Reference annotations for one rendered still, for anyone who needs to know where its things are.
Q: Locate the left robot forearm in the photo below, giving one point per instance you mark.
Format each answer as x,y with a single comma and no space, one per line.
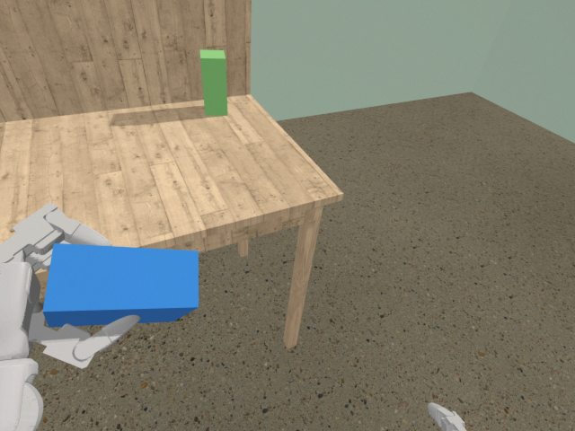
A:
21,404

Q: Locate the table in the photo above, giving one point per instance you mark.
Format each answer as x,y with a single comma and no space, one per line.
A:
102,113

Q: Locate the robot left hand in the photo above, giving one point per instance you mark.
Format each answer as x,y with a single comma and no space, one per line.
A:
20,257

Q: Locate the sponge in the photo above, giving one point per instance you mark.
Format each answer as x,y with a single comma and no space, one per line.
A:
97,285

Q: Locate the robot right hand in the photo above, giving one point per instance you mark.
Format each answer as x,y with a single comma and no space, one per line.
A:
447,420

